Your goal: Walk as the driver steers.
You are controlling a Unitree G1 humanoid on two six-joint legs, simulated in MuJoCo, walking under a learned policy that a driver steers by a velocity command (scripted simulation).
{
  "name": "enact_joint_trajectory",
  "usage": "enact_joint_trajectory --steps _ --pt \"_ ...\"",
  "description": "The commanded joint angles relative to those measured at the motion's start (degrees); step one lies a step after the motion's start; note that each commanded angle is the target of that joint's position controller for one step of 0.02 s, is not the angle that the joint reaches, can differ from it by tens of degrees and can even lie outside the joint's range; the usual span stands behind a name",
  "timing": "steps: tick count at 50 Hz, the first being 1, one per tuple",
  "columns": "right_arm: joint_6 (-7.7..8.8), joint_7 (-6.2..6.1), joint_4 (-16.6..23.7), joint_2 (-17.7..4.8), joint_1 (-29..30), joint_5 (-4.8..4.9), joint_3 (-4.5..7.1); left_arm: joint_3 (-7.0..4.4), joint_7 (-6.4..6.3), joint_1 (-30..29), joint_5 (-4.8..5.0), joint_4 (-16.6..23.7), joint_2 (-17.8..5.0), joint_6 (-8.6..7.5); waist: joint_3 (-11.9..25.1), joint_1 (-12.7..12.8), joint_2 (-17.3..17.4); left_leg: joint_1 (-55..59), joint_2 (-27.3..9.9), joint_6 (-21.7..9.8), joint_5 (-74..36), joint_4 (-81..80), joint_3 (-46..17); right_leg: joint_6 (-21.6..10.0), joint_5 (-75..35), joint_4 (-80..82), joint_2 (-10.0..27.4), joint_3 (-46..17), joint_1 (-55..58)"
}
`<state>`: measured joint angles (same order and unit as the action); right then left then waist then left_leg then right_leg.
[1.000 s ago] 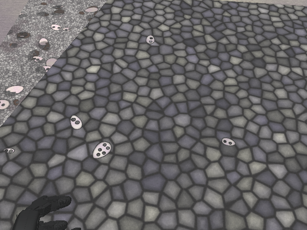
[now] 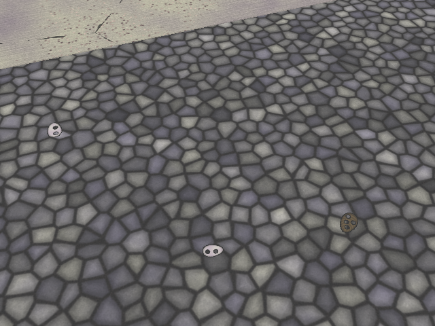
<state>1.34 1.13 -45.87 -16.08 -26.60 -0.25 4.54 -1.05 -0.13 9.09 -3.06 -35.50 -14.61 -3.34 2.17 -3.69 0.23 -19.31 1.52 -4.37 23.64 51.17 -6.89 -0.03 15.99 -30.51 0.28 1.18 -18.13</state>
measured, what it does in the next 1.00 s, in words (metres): walks ahead: left foot, then right foot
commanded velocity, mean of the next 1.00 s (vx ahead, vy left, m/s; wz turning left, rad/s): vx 0.96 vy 0.00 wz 0.15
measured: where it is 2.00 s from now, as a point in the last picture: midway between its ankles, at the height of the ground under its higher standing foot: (120, 127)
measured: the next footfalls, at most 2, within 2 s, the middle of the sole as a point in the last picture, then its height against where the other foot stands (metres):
left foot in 0.38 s outside the picture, level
right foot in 0.84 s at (140, 229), level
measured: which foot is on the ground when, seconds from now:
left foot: up 0.00-0.36, down 0.38-0.84, up 0.86-1.00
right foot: down 0.00-0.40, up 0.42-0.82, down 0.84-1.00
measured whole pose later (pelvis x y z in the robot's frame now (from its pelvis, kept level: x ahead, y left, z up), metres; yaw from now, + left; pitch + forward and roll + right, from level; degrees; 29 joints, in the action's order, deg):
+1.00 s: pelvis +0.79 +0.25 -0.01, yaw +7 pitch -1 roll -2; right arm 5.6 0.1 -38.9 -12.9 -6.8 -4.0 -2.2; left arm -3.8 0.3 25.8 -1.1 -52.2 -18.3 -1.2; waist -1.6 3.2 -0.7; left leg -29.2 -1.4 0.8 19.2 81.1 -6.9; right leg -10.9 12.5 -29.1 -13.1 0.9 -15.0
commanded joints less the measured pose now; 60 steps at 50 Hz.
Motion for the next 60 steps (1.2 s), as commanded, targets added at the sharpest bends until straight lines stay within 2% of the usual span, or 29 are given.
enact_joint_trajectory --steps 1,4,9,13,16,18,19,20,21,22,23,24,26,31,35,37,39,41,42,43,44,45,46,47,49,51,55,58,60 --pt "1.24 1.20 8.8 -4.4 12.6 -0.84 0.31 -3.25 -0.63 9.2 0.07 0.4 -8.9 -0.67 -1.4 7.4 -6.0 -31.5 -4.7 -0.4 -5.9 16.5 1.8 -4.7 21.6 18.8 19.6 -23.7 22.2" --pt "-0.52 3.29 8.1 -3.5 13.1 -1.80 0.16 -2.59 -0.68 10.7 1.07 -2.0 -7.0 -1.48 -4.6 5.7 -8.6 -31.1 -6.7 1.1 -11.0 20.2 4.0 -3.9 8.7 22.0 15.5 -10.6 18.0" --pt "-1.31 4.33 10.9 -2.9 22.3 -1.61 -0.74 -2.16 -0.07 14.1 0.93 -6.8 -4.8 -2.93 -10.2 4.8 -5.3 -35.7 -6.9 0.5 -18.7 17.3 5.5 -3.4 -8.1 24.6 13.8 3.6 17.9" --pt "-1.28 5.59 14.0 -2.1 31.1 -1.61 -2.39 -2.52 -0.77 16.1 0.80 -10.1 -6.8 -3.12 -13.6 5.5 -3.1 -27.7 -5.9 -3.1 -20.3 1.5 14.4 -2.1 -25.5 26.4 12.7 12.9 17.8" --pt "-1.39 4.58 13.3 -2.8 27.6 -0.86 -2.60 -3.35 -1.66 17.1 0.81 -11.0 -11.8 -2.20 -7.3 1.7 -5.9 -13.3 1.3 -7.0 -15.5 -4.7 20.6 -1.1 -73.3 14.0 13.8 16.1 23.6" --pt "-1.07 3.13 8.6 -7.5 9.1 -0.38 -0.46 -4.61 -1.97 13.5 0.27 -9.8 -16.1 -0.18 3.2 -7.9 -8.8 6.5 5.1 -9.6 -7.5 -5.1 18.3 -2.7 -83.4 -9.4 16.5 14.5 21.6" --pt "-0.75 1.90 4.5 -11.1 -2.6 -0.83 1.53 -4.55 -1.58 12.0 0.26 -8.8 -15.8 0.14 8.9 -12.5 -6.1 24.4 6.0 -11.2 -6.8 -10.9 13.5 -2.6 -70.8 -27.2 15.5 13.5 11.5" --pt "-1.38 0.49 3.8 -15.2 0.6 0.03 3.33 -3.22 -0.26 12.1 0.09 -7.3 -9.8 -0.29 6.6 -7.2 7.1 33.2 -1.7 -12.6 1.0 -15.8 -1.0 -0.8 -10.8 -47.3 5.2 12.9 -6.0" --pt "-1.89 0.56 6.9 -20.5 5.6 -2.08 3.71 -1.80 0.27 14.7 1.66 -1.0 -6.3 -1.46 13.9 -0.9 15.5 45.9 -16.9 -21.9 7.6 -28.1 -35.5 1.1 12.2 -64.6 -1.8 3.2 -27.3" --pt "-2.03 -0.26 6.9 -16.6 2.3 -1.75 3.36 -2.13 0.09 7.0 1.37 -0.7 -10.0 -2.75 13.4 -5.2 1.4 42.8 -16.8 -18.8 6.1 -34.5 -36.0 -0.2 3.8 -62.8 1.6 -4.5 -29.9" --pt "-1.33 -1.05 4.9 -14.7 3.3 -1.99 2.77 -1.72 -0.01 8.3 2.67 -1.4 -8.9 -3.05 5.0 -1.8 -0.6 33.7 -17.5 -16.3 1.5 -36.1 -30.7 -1.0 1.5 -59.5 3.9 -3.3 -29.5" --pt "-0.04 -1.28 4.3 -11.9 5.3 -2.12 1.90 -1.22 -0.14 8.4 2.09 -2.7 -8.0 -2.69 -0.2 1.2 -6.0 23.5 -15.7 -13.9 -4.1 -36.3 -24.5 -1.4 0.4 -54.3 6.8 -3.4 -25.8" --pt "2.39 -1.39 4.3 -8.1 9.2 -1.92 0.15 -0.53 0.70 12.9 0.90 -5.6 -6.0 -0.17 -3.1 5.8 -5.4 9.8 -12.4 -11.2 -10.9 -38.2 -14.4 -1.6 -0.2 -49.0 9.2 -4.8 -16.7" --pt "5.78 0.29 0.3 -5.9 4.3 -0.80 -0.78 -0.49 2.44 1.4 2.94 -4.4 -4.3 1.92 -11.9 3.0 0.0 6.0 -5.1 -1.4 -32.4 -45.5 5.5 -2.9 -11.8 -30.8 6.3 -3.1 -21.6" --pt "7.02 -0.31 -1.3 -4.4 2.2 -0.20 -2.21 0.39 3.50 -5.3 2.98 -3.3 -2.6 0.49 -10.6 1.3 1.0 12.2 -4.4 2.7 -56.6 -47.7 14.6 -5.5 -25.5 -14.1 1.9 6.1 -17.1" --pt "7.41 -1.41 -1.1 -6.1 3.1 -0.26 -2.34 0.13 3.86 -2.3 3.55 -5.5 -3.9 0.53 -4.7 3.0 2.5 19.3 -5.1 4.8 -77.9 -44.5 16.8 -6.6 -28.4 -10.6 -3.1 9.0 -10.4" --pt "6.89 -3.49 -1.5 -9.1 3.0 -0.73 -1.64 -0.22 3.92 0.6 2.34 -6.0 -6.0 0.82 -3.8 6.1 6.6 24.9 -9.6 6.5 -94.7 -35.9 17.4 -8.3 -23.7 -7.8 -5.0 10.6 -7.0" --pt "4.75 -4.98 0.1 -11.4 8.4 -2.14 -0.74 -2.65 3.20 18.4 2.02 -11.8 -11.6 1.53 3.7 16.0 6.8 22.9 -10.5 6.8 -98.1 -13.6 16.6 -10.1 -17.6 -7.6 -8.8 9.5 10.3" --pt "3.75 -5.21 1.8 -13.5 15.8 -2.25 0.10 -4.34 2.58 33.4 2.26 -15.4 -14.3 1.71 6.4 25.2 4.5 14.1 -8.4 6.7 -88.7 12.8 17.0 -15.1 -17.5 -3.2 -4.6 2.5 22.2" --pt "4.42 -3.88 3.6 -8.5 23.2 -2.46 -0.93 -5.32 1.80 35.5 4.20 -17.7 -14.2 2.58 4.0 25.5 -11.5 -5.7 5.3 5.9 -18.1 40.6 15.9 -16.6 -18.3 -1.6 -1.0 -3.2 32.6" --pt "5.55 -2.95 8.4 -0.5 13.3 -1.04 -3.54 -5.28 1.52 25.2 1.88 -15.2 -16.9 2.33 7.5 9.9 -17.2 -27.1 5.6 8.0 5.9 55.2 5.7 -26.3 -23.9 -4.8 7.9 -27.3 41.5" --pt "6.44 -2.29 10.4 -3.3 11.5 -0.64 -4.30 -5.66 0.77 21.9 1.79 -12.3 -15.8 2.39 14.7 10.8 -9.6 -33.1 3.1 6.9 4.0 53.8 -3.1 -31.4 4.2 9.3 15.5 -46.1 44.8" --pt "7.13 -1.52 9.8 -6.0 15.8 -2.05 -4.30 -4.56 0.34 18.7 1.82 -11.9 -9.9 2.71 3.6 8.8 5.2 -31.7 -0.5 4.1 -2.5 43.6 -1.9 -25.7 15.2 17.7 12.9 -44.3 30.4" --pt "6.94 -0.89 11.0 -5.4 15.3 -2.81 -4.54 -4.23 0.09 16.0 1.72 -12.1 -9.5 2.29 -1.6 4.2 5.6 -28.4 -2.7 3.8 -4.1 35.7 -1.5 -24.0 15.0 19.7 12.4 -41.7 19.6" --pt "4.10 -0.77 10.8 -4.8 16.5 -4.83 -5.30 -3.85 -0.18 14.8 1.93 -12.1 -9.6 0.36 -7.9 1.5 8.8 -22.1 -5.5 5.5 -3.2 27.9 0.0 -21.4 8.7 21.0 6.8 -34.2 4.2" --pt "2.55 -0.42 12.4 -4.1 19.4 -4.71 -6.03 -4.17 0.31 13.2 2.31 -11.3 -11.6 -1.18 -10.3 0.9 6.0 -16.1 -7.8 7.3 -6.1 15.1 3.3 -20.6 3.9 23.7 2.5 -27.6 -6.8" --pt "2.88 0.25 16.3 -2.0 30.7 -1.64 -7.17 -5.32 1.07 14.9 3.35 -11.0 -12.2 -1.67 -8.8 7.0 -0.5 -5.3 -6.3 8.2 -25.8 -10.3 6.8 -15.7 -11.0 23.1 -1.9 -21.4 -7.8" --pt "3.34 -0.11 17.0 -3.5 32.2 -1.14 -6.55 -6.22 1.22 17.0 3.43 -11.1 -13.6 -1.26 -5.3 9.5 -3.5 -3.8 -3.7 7.0 -28.4 -18.3 6.7 -13.2 -23.4 17.6 -0.2 -23.1 3.8" --pt "3.99 -0.94 15.7 -6.1 28.0 -1.73 -5.36 -6.68 0.67 16.9 3.04 -11.0 -14.6 -0.89 -2.0 7.8 -2.9 1.7 -0.7 6.0 -22.8 -23.2 6.3 -10.4 -36.5 8.0 -0.4 -23.6 10.3"
Keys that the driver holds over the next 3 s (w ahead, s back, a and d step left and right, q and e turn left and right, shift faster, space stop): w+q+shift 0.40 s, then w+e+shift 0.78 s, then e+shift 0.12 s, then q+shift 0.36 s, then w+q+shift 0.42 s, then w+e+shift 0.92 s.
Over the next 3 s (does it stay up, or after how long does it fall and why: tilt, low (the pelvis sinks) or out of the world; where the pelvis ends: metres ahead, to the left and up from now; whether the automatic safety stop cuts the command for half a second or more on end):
stays up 2.16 0.62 -0.01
